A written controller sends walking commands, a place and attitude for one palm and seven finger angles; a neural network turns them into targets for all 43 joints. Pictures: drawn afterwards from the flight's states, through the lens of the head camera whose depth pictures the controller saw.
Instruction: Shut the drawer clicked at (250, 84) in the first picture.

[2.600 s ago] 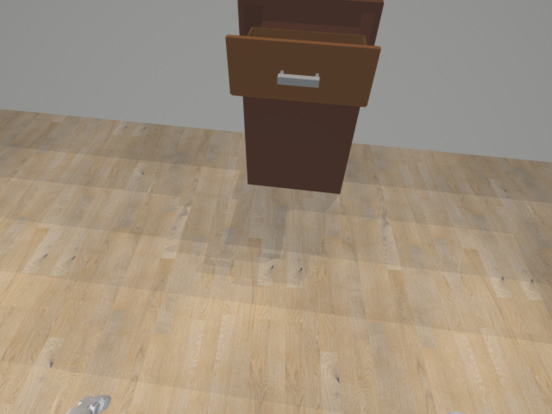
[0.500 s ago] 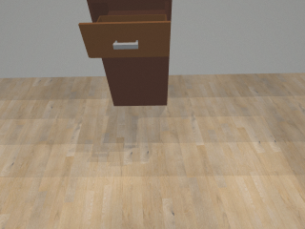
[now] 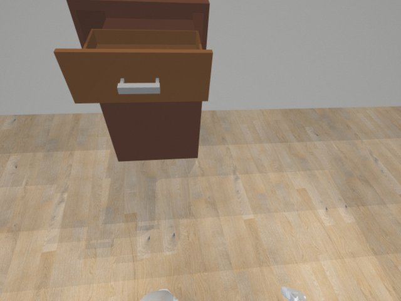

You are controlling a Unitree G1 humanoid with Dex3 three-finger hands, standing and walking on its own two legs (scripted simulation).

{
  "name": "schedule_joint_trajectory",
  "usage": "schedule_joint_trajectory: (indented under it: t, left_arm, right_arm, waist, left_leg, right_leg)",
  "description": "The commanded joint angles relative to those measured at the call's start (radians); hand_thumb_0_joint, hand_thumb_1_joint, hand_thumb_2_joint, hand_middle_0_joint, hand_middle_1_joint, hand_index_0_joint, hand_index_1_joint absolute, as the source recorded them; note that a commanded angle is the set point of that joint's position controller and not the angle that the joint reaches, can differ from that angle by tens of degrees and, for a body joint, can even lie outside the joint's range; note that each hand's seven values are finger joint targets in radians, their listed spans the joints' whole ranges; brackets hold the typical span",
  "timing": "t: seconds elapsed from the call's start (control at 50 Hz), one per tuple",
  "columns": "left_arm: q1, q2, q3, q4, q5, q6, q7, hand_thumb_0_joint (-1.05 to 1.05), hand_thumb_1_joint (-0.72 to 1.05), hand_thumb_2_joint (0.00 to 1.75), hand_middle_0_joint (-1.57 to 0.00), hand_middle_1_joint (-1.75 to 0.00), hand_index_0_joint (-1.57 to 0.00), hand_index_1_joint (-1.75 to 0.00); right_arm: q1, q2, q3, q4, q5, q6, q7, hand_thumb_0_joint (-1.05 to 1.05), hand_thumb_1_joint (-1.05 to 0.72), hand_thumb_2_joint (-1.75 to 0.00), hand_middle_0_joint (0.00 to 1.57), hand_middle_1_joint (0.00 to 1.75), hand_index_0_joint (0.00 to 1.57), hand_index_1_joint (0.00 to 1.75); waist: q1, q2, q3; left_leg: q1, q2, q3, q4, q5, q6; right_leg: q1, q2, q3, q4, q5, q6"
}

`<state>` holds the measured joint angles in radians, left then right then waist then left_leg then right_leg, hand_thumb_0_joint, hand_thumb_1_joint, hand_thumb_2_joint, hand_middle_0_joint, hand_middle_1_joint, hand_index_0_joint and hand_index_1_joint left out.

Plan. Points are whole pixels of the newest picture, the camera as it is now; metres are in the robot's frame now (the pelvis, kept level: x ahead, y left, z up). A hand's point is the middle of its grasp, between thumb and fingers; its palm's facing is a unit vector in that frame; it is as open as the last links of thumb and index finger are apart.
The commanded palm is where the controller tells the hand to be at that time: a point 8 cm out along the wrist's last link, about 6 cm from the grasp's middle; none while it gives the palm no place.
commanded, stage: walk to a spot facing it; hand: left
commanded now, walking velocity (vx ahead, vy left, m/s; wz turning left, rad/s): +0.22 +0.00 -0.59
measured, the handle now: (139, 84) +0.68 +0.26 +0.03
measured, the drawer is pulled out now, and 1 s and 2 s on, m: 0.29 0.29 0.29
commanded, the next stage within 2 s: turn to face it in 0.06 s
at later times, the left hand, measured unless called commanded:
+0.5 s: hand (144, 255) +0.24 +0.16 -0.15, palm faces -0.03 -0.99 -0.15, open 7.3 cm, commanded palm none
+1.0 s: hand out of the picture +0.10 +0.25 -0.15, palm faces +0.22 -0.96 -0.20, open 7.3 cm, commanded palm none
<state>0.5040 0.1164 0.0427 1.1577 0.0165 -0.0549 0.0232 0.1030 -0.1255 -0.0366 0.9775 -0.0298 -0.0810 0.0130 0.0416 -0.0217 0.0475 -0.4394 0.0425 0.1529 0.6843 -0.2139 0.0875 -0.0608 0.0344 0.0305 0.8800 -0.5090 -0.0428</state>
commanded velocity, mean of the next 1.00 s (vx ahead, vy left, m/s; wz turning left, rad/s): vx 0.07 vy -0.01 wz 0.17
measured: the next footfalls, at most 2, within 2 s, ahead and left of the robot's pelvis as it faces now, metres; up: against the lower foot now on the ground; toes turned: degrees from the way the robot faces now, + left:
right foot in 0.46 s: +0.20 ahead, -0.12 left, +0.00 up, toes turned -7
left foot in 0.78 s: +0.16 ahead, +0.14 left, +0.00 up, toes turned +13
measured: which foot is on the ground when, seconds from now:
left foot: down 0.00-0.48, up 0.50-0.76, down 0.78-1.00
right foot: up 0.00-0.44, down 0.46-0.78, up 0.80-1.00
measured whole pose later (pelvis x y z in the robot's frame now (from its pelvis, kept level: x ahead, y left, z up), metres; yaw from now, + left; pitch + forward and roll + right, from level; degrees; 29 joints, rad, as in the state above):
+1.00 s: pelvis +0.12 +0.06 +0.03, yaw +8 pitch -2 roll -2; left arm 0.29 0.23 0.08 1.05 0.03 0.05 0.02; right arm 0.25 -0.16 -0.04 1.01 -0.03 -0.03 -0.03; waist 0.01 -0.04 0.02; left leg -0.19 0.00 0.09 0.44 -0.23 0.07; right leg -0.43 -0.06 -0.04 1.05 -0.35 0.05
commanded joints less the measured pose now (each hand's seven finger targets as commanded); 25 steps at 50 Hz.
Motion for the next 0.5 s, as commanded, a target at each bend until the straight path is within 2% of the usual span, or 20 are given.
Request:
schedule_joint_trajectory:
  t: [0.0,0.02,0.04,0.06,0.08,0.12,0.16,0.2,0.26,0.28,0.34,0.36,0.38,0.4,0.42,0.44,0.46,0.48]
  left_arm:
    - [-0.062,0.088,0.021,-0.113,-0.002,-0.016,-0.008,0.0,0.9,0.9,-0.2,-0.3,-0.2,-0.3]
    - [-0.063,0.073,0.028,-0.108,0.009,-0.001,-0.018,0.0,0.9,0.9,-0.2,-0.3,-0.2,-0.3]
    - [-0.038,0.056,0.027,-0.103,0.014,0.017,-0.026,0.0,0.9,0.9,-0.2,-0.3,-0.2,-0.3]
    - [-0.016,0.04,0.027,-0.102,0.016,0.034,-0.028,0.0,0.9,0.9,-0.2,-0.3,-0.2,-0.3]
    - [-0.016,0.036,0.03,-0.107,0.017,0.044,-0.029,0.0,0.9,0.9,-0.2,-0.3,-0.2,-0.3]
    - [-0.024,0.031,0.039,-0.13,0.019,0.064,-0.031,0.0,0.9,0.9,-0.2,-0.3,-0.2,-0.3]
    - [-0.071,0.036,0.037,-0.145,0.019,0.07,-0.031,0.0,0.9,0.9,-0.2,-0.3,-0.2,-0.3]
    - [-0.107,0.038,0.028,-0.157,0.015,0.068,-0.025,0.0,0.9,0.9,-0.2,-0.3,-0.2,-0.3]
    - [-0.196,0.048,0.009,-0.171,0.01,0.062,-0.017,0.0,0.9,0.9,-0.2,-0.3,-0.2,-0.3]
    - [-0.234,0.056,0.006,-0.179,0.009,0.058,-0.013,0.0,0.9,0.9,-0.2,-0.3,-0.2,-0.3]
    - [-0.29,0.058,-0.001,-0.189,0.008,0.056,-0.004,0.0,0.9,0.9,-0.2,-0.3,-0.2,-0.3]
    - [-0.301,0.06,0.0,-0.195,0.006,0.055,-0.002,0.0,0.9,0.9,-0.2,-0.3,-0.2,-0.3]
    - [-0.313,0.075,0.002,-0.199,0.006,0.053,0.001,0.0,0.9,0.9,-0.2,-0.3,-0.2,-0.3]
    - [-0.297,0.08,0.007,-0.195,0.004,0.049,0.004,0.0,0.9,0.9,-0.2,-0.3,-0.2,-0.3]
    - [-0.273,0.098,0.011,-0.185,0.003,0.042,0.007,0.0,0.9,0.9,-0.2,-0.3,-0.2,-0.3]
    - [-0.225,0.134,0.017,-0.171,0.002,0.032,0.014,0.0,0.9,0.9,-0.2,-0.3,-0.2,-0.3]
    - [-0.174,0.18,0.028,-0.152,0.003,0.026,0.021,0.0,0.9,0.9,-0.2,-0.3,-0.2,-0.3]
    - [-0.148,0.212,0.028,-0.147,0.0,0.028,0.022,0.0,0.9,0.9,-0.2,-0.3,-0.2,-0.3]
  right_arm:
    - [0.249,-0.163,-0.04,0.032,0.015,0.004,-0.036,0.0,-0.9,-0.9,0.2,0.3,0.2,0.3]
    - [0.215,-0.108,-0.022,0.03,0.012,-0.006,-0.037,0.0,-0.9,-0.9,0.2,0.3,0.2,0.3]
    - [0.211,-0.087,-0.013,0.032,0.012,-0.015,-0.038,0.0,-0.9,-0.9,0.2,0.3,0.2,0.3]
    - [0.206,-0.078,-0.011,0.036,0.013,-0.021,-0.04,0.0,-0.9,-0.9,0.2,0.3,0.2,0.3]
    - [0.21,-0.076,-0.012,0.041,0.016,-0.024,-0.043,0.0,-0.9,-0.9,0.2,0.3,0.2,0.3]
    - [0.213,-0.083,-0.02,0.024,0.015,-0.027,-0.046,0.0,-0.9,-0.9,0.2,0.3,0.2,0.3]
    - [0.241,-0.095,-0.01,0.036,0.017,-0.023,-0.047,0.0,-0.9,-0.9,0.2,0.3,0.2,0.3]
    - [0.25,-0.102,-0.005,0.05,0.017,-0.02,-0.046,0.0,-0.9,-0.9,0.2,0.3,0.2,0.3]
    - [0.291,-0.119,-0.005,0.074,0.014,-0.006,-0.042,0.0,-0.9,-0.9,0.2,0.3,0.2,0.3]
    - [0.317,-0.117,-0.004,0.085,0.014,0.0,-0.042,0.0,-0.9,-0.9,0.2,0.3,0.2,0.3]
    - [0.349,-0.125,-0.008,0.109,0.011,0.021,-0.047,0.0,-0.9,-0.9,0.2,0.3,0.2,0.3]
    - [0.353,-0.127,-0.012,0.111,0.01,0.028,-0.047,0.0,-0.9,-0.9,0.2,0.3,0.2,0.3]
    - [0.36,-0.121,-0.012,0.116,0.011,0.035,-0.049,0.0,-0.9,-0.9,0.2,0.3,0.2,0.3]
    - [0.355,-0.119,-0.013,0.118,0.011,0.04,-0.05,0.0,-0.9,-0.9,0.2,0.3,0.2,0.3]
    - [0.355,-0.109,-0.013,0.12,0.016,0.042,-0.05,0.0,-0.9,-0.9,0.2,0.3,0.2,0.3]
    - [0.364,-0.083,-0.011,0.116,0.023,0.042,-0.047,0.0,-0.9,-0.9,0.2,0.3,0.2,0.3]
    - [0.37,-0.047,-0.007,0.102,0.03,0.044,-0.043,0.0,-0.9,-0.9,0.2,0.3,0.2,0.3]
    - [0.355,-0.044,-0.011,0.09,0.029,0.056,-0.043,0.0,-0.9,-0.9,0.2,0.3,0.2,0.3]
  waist:
    - [-0.079,0.071,0.006]
    - [-0.046,0.08,0.053]
    - [-0.022,0.088,0.057]
    - [-0.004,0.102,0.044]
    - [0.007,0.093,0.024]
    - [0.016,0.087,0.018]
    - [0.002,0.097,0.038]
    - [0.006,0.105,0.045]
    - [-0.032,0.141,0.03]
    - [-0.048,0.119,0.03]
    - [-0.066,0.136,0.01]
    - [-0.067,0.158,0.007]
    - [-0.067,0.146,0.021]
    - [-0.05,0.139,0.007]
    - [-0.037,0.104,-0.011]
    - [-0.025,0.037,-0.061]
    - [-0.021,-0.081,-0.1]
    - [-0.012,-0.12,-0.092]
  left_leg:
    - [0.303,0.395,-0.503,-0.466,-0.005,0.127]
    - [0.208,0.343,-0.387,-0.478,0.03,0.083]
    - [0.149,0.301,-0.277,-0.478,0.092,0.051]
    - [0.134,0.281,-0.2,-0.469,0.171,0.04]
    - [0.138,0.269,-0.143,-0.452,0.266,0.036]
    - [0.148,0.276,-0.075,-0.459,0.358,0.051]
    - [0.148,0.253,-0.061,-0.463,0.406,0.059]
    - [0.167,0.238,-0.051,-0.448,0.513,0.07]
    - [0.214,0.205,-0.051,-0.399,0.612,0.071]
    - [0.22,0.207,-0.081,-0.386,0.63,0.077]
    - [0.259,0.207,-0.135,-0.344,0.56,0.079]
    - [0.27,0.202,-0.151,-0.331,0.529,0.074]
    - [0.251,0.202,-0.182,-0.311,0.511,0.067]
    - [0.259,0.192,-0.19,-0.279,0.48,0.048]
    - [0.247,0.169,-0.188,-0.227,0.428,0.016]
    - [0.159,0.124,-0.156,-0.149,0.292,-0.024]
    - [0.018,0.044,-0.083,-0.06,0.028,-0.07]
    - [-0.016,-0.017,-0.055,0.074,-0.316,-0.097]
  right_leg:
    - [-0.53,-0.104,0.017,0.548,0.141,-0.014]
    - [-0.493,-0.128,0.021,0.506,0.195,-0.005]
    - [-0.45,-0.132,0.011,0.472,0.225,0.002]
    - [-0.443,-0.131,-0.001,0.452,0.241,0.012]
    - [-0.435,-0.132,-0.014,0.427,0.251,0.023]
    - [-0.487,-0.143,-0.016,0.403,0.289,0.047]
    - [-0.506,-0.144,-0.019,0.333,0.328,0.059]
    - [-0.489,-0.149,-0.028,0.195,0.364,0.062]
    - [-0.388,-0.129,-0.097,-0.032,0.35,0.066]
    - [-0.357,-0.118,-0.106,-0.079,0.333,0.066]
    - [-0.285,-0.093,-0.123,-0.192,0.279,0.069]
    - [-0.273,-0.087,-0.13,-0.227,0.265,0.07]
    - [-0.239,-0.085,-0.125,-0.279,0.268,0.069]
    - [-0.2,-0.087,-0.125,-0.355,0.302,0.068]
    - [-0.131,-0.106,-0.115,-0.44,0.394,0.065]
    - [0.007,-0.192,-0.032,-0.443,0.612,0.045]
    - [0.133,-0.348,0.085,-0.413,0.856,-0.02]
    - [0.115,-0.464,0.119,-0.454,1.03,-0.111]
